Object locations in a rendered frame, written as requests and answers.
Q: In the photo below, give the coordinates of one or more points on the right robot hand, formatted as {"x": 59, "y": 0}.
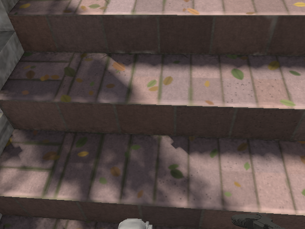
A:
{"x": 257, "y": 221}

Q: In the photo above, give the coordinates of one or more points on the robot left thigh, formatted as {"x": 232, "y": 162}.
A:
{"x": 135, "y": 224}

